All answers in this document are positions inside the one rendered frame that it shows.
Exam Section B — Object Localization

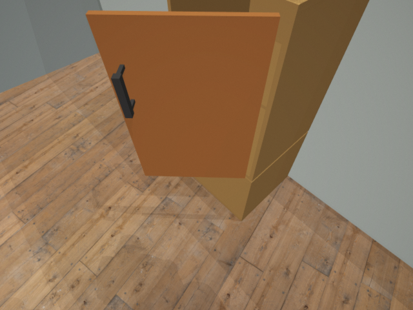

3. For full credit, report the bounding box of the handle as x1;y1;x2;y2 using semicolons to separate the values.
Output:
111;65;135;118

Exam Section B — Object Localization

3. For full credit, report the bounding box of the cupboard door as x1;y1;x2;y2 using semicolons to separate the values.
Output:
85;10;280;178

